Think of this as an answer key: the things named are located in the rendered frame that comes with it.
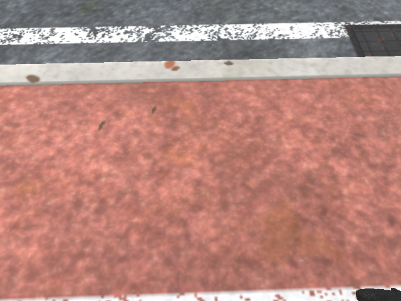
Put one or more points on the robot right hand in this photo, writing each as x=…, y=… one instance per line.
x=371, y=294

